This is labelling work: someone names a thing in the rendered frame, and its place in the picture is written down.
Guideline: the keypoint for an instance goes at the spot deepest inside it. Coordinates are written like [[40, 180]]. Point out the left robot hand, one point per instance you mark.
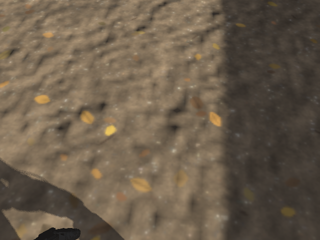
[[59, 234]]

